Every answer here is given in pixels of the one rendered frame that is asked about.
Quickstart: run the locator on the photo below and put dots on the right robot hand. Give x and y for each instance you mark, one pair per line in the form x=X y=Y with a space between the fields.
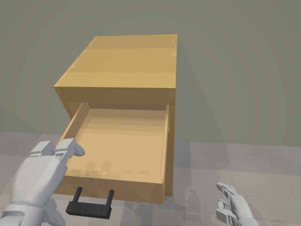
x=231 y=213

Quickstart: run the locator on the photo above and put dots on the robot left forearm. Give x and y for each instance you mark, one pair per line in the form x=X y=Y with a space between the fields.
x=22 y=214

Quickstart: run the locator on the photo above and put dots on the cabinet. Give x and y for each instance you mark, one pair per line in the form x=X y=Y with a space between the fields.
x=130 y=69

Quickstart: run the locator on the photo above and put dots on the left robot hand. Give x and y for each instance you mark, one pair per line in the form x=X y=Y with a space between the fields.
x=38 y=177

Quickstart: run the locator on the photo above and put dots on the drawer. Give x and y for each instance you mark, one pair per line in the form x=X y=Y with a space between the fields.
x=125 y=150

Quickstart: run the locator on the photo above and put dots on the handle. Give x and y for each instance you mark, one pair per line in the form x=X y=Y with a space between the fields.
x=89 y=209

